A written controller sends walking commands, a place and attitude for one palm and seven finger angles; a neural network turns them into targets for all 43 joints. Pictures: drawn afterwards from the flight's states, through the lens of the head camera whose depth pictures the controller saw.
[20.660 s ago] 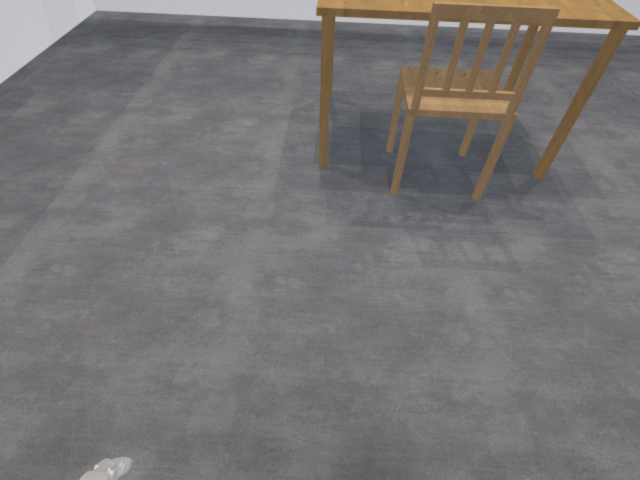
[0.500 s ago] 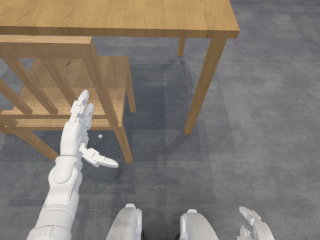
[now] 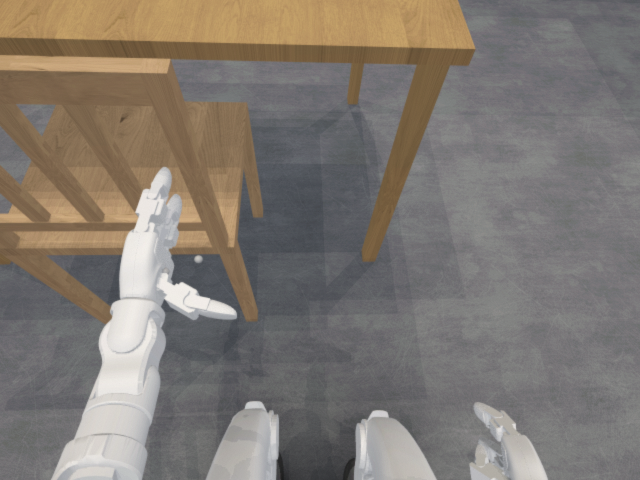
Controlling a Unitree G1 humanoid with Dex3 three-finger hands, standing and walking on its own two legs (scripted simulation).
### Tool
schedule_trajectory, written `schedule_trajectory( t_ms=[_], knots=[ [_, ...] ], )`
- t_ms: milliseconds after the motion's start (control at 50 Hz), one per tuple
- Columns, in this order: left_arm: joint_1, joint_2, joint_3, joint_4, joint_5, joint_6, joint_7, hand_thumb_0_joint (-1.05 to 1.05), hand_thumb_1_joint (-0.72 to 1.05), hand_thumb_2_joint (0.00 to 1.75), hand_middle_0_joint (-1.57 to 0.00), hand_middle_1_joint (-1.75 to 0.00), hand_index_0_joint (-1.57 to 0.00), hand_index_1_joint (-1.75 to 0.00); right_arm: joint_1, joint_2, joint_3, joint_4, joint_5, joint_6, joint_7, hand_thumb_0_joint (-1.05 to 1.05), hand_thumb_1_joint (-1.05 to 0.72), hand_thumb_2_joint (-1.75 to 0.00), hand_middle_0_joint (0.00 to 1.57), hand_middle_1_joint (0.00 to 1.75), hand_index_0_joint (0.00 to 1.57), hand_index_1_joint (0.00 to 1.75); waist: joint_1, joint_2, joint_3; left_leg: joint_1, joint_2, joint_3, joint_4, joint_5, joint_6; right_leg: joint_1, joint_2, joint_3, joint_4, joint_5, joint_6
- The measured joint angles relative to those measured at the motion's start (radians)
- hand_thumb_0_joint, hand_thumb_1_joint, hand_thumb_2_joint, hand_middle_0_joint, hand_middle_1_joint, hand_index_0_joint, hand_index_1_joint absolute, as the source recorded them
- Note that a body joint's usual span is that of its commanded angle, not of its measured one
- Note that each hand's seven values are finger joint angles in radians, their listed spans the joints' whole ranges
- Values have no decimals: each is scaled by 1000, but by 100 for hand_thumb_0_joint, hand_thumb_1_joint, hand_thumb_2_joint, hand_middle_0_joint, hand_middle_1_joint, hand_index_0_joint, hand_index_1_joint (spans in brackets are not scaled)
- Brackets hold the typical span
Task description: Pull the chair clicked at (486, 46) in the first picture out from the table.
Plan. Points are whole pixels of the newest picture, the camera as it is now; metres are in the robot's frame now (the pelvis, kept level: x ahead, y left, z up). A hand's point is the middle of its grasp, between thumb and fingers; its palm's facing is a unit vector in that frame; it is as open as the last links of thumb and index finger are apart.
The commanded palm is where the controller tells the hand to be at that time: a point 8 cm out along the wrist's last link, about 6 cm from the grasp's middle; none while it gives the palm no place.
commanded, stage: push the fingers through the gap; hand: left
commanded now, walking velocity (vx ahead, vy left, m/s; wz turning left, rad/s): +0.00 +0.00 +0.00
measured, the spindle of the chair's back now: (54, 169) +0.51 +0.38 +0.02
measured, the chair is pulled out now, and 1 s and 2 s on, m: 0.00 0.00 0.00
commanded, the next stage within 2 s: hook a spindle and tug to test in 1.44 s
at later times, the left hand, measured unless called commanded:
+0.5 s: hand (193, 221) +0.43 +0.17 +0.03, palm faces +0.04 -1.00 -0.04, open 16.9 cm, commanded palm +0.41 +0.22 +0.03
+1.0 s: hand (198, 190) +0.47 +0.17 +0.03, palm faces +0.03 -1.00 -0.03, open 16.9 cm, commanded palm +0.46 +0.21 +0.03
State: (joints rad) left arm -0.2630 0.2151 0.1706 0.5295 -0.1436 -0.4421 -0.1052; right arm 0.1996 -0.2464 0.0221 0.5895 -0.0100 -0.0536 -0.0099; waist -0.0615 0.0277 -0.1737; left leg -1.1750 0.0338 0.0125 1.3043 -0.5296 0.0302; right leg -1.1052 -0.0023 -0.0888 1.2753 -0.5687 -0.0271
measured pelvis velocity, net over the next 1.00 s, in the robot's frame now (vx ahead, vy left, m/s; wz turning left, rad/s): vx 0.00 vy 0.01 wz -0.02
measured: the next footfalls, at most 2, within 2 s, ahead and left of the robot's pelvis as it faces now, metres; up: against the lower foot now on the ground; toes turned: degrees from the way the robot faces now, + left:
none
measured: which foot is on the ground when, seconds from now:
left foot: down 0.00-1.00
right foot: down 0.00-1.00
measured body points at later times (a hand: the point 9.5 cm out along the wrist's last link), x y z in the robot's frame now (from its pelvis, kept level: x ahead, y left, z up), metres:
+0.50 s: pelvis +0.00 +0.00 +0.00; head +0.12 +0.02 +0.43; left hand +0.42 +0.23 +0.03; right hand +0.10 -0.26 -0.12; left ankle +0.04 +0.10 -0.62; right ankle +0.02 -0.11 -0.62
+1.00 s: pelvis +0.00 +0.01 +0.00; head +0.14 +0.02 +0.42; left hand +0.46 +0.23 +0.03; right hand +0.06 -0.25 -0.12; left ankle +0.04 +0.10 -0.62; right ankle +0.02 -0.11 -0.62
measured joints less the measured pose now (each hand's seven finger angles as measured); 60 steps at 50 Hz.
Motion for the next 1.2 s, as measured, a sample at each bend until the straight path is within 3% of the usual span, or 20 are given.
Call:
schedule_trajectory(
  t_ms=[80,260,440,660,820,1020,1200],
  knots=[
    [-42,25,19,11,3,-12,7,-1,-50,30,-6,-8,-6,-8,1,-1,-2,10,-3,2,1,1,-91,-90,20,30,20,30,-2,3,-2,-10,1,0,10,-4,-1,-10,1,0,9,-4,0],
    [-119,40,38,108,-18,43,-31,-1,-50,30,-6,-8,-6,-8,26,-4,2,19,7,14,3,1,-91,-90,20,30,20,30,-12,10,-5,-10,2,4,-10,5,2,-13,3,5,-10,7,2],
    [-169,51,78,165,7,-9,-11,-1,-50,30,-6,-8,-6,-8,43,-5,-1,34,-2,15,9,1,-91,-90,20,30,20,30,-27,3,-7,-21,6,7,-2,0,3,-25,6,9,-4,6,3],
    [-265,82,103,247,0,-2,-41,-1,-50,30,-6,-8,-6,-8,52,-10,-3,47,-4,17,12,1,-91,-90,20,30,20,30,-39,13,-1,-49,7,7,2,4,8,-50,7,9,-6,14,8],
    [-352,109,147,345,27,-7,-25,-1,-50,30,-6,-8,-6,-8,59,-5,5,45,-14,26,19,1,-91,-90,20,30,20,30,-62,10,-3,-73,9,9,13,2,11,-74,10,11,3,14,10],
    [-415,127,150,402,40,-16,-29,-1,-50,30,-6,-8,-6,-8,76,-8,3,58,-19,50,28,1,-91,-90,20,30,20,30,-67,17,2,-84,9,9,13,2,15,-82,10,12,-3,18,15],
    [-463,141,187,439,65,-35,-8,-1,-50,30,-6,-8,-6,-8,85,-4,3,51,-31,72,36,1,-91,-90,20,30,20,30,-90,16,-1,-106,14,14,19,0,16,-107,15,17,1,20,16]
  ],
)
